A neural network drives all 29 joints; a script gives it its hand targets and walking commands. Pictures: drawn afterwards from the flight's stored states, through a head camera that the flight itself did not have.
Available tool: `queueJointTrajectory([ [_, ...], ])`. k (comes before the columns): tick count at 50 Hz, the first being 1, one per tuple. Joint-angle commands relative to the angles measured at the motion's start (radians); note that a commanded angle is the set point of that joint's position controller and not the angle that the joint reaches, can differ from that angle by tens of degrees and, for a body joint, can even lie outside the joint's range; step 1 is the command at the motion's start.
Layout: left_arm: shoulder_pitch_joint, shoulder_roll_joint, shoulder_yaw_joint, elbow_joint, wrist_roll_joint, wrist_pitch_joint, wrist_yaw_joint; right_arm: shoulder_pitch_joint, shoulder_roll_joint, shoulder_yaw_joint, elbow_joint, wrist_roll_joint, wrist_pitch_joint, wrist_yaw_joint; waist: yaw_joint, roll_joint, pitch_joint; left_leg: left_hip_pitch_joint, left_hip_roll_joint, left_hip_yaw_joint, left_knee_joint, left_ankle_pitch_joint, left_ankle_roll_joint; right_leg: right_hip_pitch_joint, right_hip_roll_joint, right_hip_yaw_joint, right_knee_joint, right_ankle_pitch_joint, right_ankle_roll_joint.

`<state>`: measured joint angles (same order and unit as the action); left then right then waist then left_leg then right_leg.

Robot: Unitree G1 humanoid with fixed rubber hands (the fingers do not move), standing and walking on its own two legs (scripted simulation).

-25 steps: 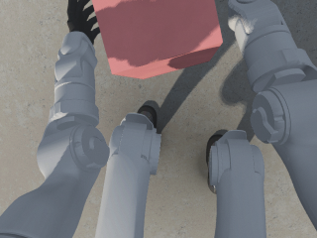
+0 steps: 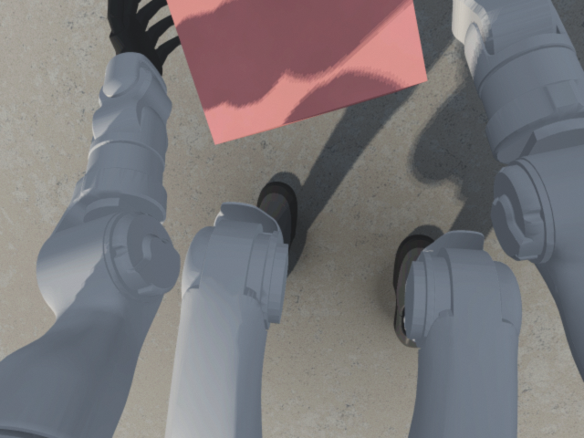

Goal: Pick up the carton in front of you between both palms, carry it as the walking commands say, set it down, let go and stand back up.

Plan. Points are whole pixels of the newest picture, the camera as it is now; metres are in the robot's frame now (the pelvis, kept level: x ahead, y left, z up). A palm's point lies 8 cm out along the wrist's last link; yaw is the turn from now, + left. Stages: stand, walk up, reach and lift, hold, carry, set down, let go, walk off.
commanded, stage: set down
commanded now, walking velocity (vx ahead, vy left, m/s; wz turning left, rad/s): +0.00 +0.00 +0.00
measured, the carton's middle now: (304, 30) +0.51 +0.10 -0.27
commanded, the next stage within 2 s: let go in 1.18 s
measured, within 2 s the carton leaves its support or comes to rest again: neither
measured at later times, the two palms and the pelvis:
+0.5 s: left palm (41, 36) +0.47 +0.29 -0.08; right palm out of the picture +0.60 -0.06 -0.07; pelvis +0.00 +0.01 +0.04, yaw +1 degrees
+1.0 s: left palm out of the picture +0.47 +0.30 +0.07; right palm out of the picture +0.60 -0.07 +0.07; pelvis +0.02 +0.01 +0.16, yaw +0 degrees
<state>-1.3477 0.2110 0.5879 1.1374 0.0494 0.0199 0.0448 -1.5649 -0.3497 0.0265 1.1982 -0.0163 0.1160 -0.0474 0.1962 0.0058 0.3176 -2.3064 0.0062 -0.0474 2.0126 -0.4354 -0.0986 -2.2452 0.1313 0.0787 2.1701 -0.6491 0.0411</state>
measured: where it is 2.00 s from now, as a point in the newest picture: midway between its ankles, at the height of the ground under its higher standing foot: (341, 281)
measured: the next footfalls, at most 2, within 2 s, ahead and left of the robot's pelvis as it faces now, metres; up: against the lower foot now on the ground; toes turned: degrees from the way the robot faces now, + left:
none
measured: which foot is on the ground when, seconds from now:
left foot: down 0.00-1.00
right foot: down 0.00-1.00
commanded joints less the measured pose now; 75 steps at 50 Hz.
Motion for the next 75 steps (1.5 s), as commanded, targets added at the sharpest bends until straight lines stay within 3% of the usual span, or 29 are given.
queueJointTrajectory([
  [1, -0.152, 0.157, -0.069, -0.066, -0.103, -0.055, 0.020, -0.330, -0.065, 0.067, -0.132, 0.079, -0.034, -0.014, 0.096, -0.234, -0.990, 0.506, 0.011, 0.134, -0.030, 0.372, 0.021, 0.394, -0.083, -0.019, -0.220, 0.343, 0.003],
  [8, -0.117, 0.165, -0.181, -0.140, -0.245, -0.055, 0.029, -0.309, -0.096, 0.106, -0.237, 0.130, -0.030, -0.016, 0.093, -0.245, -1.206, 0.688, 0.015, 0.124, -0.041, 0.474, 0.031, 0.489, -0.089, -0.063, -0.191, 0.341, -0.002],
  [15, -0.051, 0.211, -0.218, -0.381, -0.279, 0.019, 0.089, -0.296, -0.158, 0.048, -0.382, 0.108, 0.037, -0.036, 0.088, -0.238, -1.510, 0.957, -0.029, 0.151, -0.123, 0.449, 0.040, 0.605, -0.058, -0.133, -0.244, 0.240, -0.014],
  [18, -0.052, 0.192, -0.219, -0.443, -0.246, 0.069, 0.111, -0.263, -0.162, 0.013, -0.347, 0.107, 0.077, -0.030, 0.090, -0.190, -1.452, 0.960, -0.046, 0.167, -0.185, 0.359, 0.037, 0.559, -0.044, -0.141, -0.299, 0.148, -0.026],
  [21, -0.042, 0.127, -0.221, -0.436, -0.206, 0.095, 0.116, -0.209, -0.150, -0.025, -0.250, 0.091, 0.086, -0.008, 0.076, -0.131, -1.303, 0.908, -0.047, 0.166, -0.233, 0.287, 0.027, 0.450, -0.040, -0.137, -0.350, 0.083, -0.039],
  [27, -0.008, 0.048, -0.210, -0.433, -0.155, 0.105, 0.098, -0.142, -0.153, -0.103, -0.155, 0.032, 0.070, 0.024, 0.044, -0.078, -1.225, 0.903, -0.048, 0.161, -0.304, 0.272, 0.011, 0.370, -0.034, -0.136, -0.445, 0.080, -0.046],
  [31, 0.032, 0.045, -0.189, -0.463, -0.138, 0.114, 0.093, -0.138, -0.148, -0.113, -0.186, 0.011, 0.068, 0.029, 0.057, -0.110, -1.290, 0.935, -0.054, 0.169, -0.357, 0.300, 0.011, 0.449, -0.028, -0.140, -0.504, 0.115, -0.041],
  [37, 0.098, 0.080, -0.165, -0.553, -0.139, 0.137, 0.084, -0.149, -0.122, -0.087, -0.324, 0.013, 0.096, 0.028, 0.089, -0.211, -1.459, 0.975, -0.067, 0.188, -0.451, 0.395, 0.023, 0.696, -0.016, -0.141, -0.592, 0.228, -0.022],
  [43, 0.157, 0.079, -0.169, -0.606, -0.151, 0.168, 0.062, -0.105, -0.104, -0.091, -0.390, 0.006, 0.132, 0.032, 0.080, -0.248, -1.501, 1.016, -0.075, 0.197, -0.549, 0.455, 0.026, 0.850, -0.011, -0.136, -0.688, 0.325, -0.012],
  [53, 0.241, 0.031, -0.156, -0.607, -0.104, 0.168, 0.033, 0.023, -0.086, -0.159, -0.340, -0.045, 0.122, 0.061, 0.060, -0.179, -1.398, 1.150, -0.071, 0.186, -0.736, 0.506, 0.016, 0.893, -0.009, -0.123, -0.884, 0.373, -0.012],
  [58, 0.268, 0.015, -0.145, -0.611, -0.077, 0.160, 0.023, 0.048, -0.076, -0.172, -0.329, -0.053, 0.109, 0.077, 0.063, -0.172, -1.359, 1.214, -0.069, 0.177, -0.832, 0.528, 0.019, 0.958, -0.014, -0.111, -0.982, 0.406, -0.010],
  [62, 0.317, -0.005, -0.145, -0.615, -0.045, 0.150, 0.000, 0.117, -0.048, -0.205, -0.331, -0.081, 0.097, 0.078, 0.042, -0.166, -1.366, 1.283, -0.068, 0.172, -0.898, 0.547, 0.022, 1.031, -0.016, -0.107, -1.057, 0.453, -0.005],
  [69, 0.590, 0.005, -0.202, -0.687, 0.021, 0.124, -0.086, 0.461, 0.095, -0.267, -0.502, -0.142, 0.075, 0.015, 0.010, -0.130, -1.444, 1.519, -0.071, 0.167, -0.998, 0.659, 0.038, 1.222, -0.008, -0.106, -1.183, 0.617, 0.009],
  [75, 0.796, 0.056, -0.301, -0.740, 0.032, 0.104, -0.152, 0.716, 0.180, -0.258, -0.717, -0.137, 0.039, -0.066, -0.014, -0.081, -1.211, 1.689, -0.057, 0.140, -1.120, 0.519, 0.066, 1.289, -0.019, -0.103, -1.343, 0.430, 0.015],
])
